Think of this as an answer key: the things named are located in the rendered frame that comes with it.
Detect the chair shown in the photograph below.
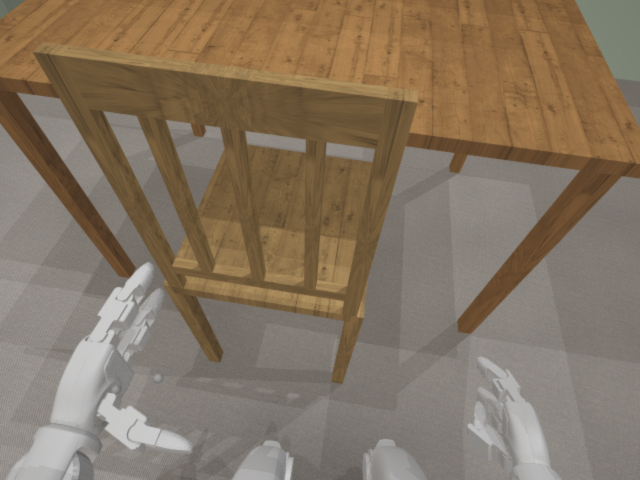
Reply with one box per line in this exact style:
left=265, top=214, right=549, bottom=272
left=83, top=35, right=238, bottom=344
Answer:
left=33, top=42, right=418, bottom=384

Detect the right robot thigh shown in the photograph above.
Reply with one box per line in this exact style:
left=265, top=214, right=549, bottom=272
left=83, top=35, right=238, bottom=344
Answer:
left=362, top=446, right=429, bottom=480

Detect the robot left forearm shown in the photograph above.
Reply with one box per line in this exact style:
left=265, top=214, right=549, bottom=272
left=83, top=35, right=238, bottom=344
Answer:
left=5, top=424, right=102, bottom=480

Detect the robot right hand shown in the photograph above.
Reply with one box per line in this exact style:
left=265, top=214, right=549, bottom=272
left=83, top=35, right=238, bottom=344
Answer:
left=468, top=356, right=551, bottom=474

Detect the robot right shin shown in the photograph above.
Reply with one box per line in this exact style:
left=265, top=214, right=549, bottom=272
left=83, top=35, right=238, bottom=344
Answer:
left=375, top=439, right=396, bottom=448

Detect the robot left hand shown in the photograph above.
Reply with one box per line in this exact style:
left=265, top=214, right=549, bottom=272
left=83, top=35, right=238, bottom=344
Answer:
left=50, top=262, right=193, bottom=455

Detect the table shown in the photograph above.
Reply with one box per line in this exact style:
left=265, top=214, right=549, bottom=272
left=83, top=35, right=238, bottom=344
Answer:
left=0, top=0, right=640, bottom=334

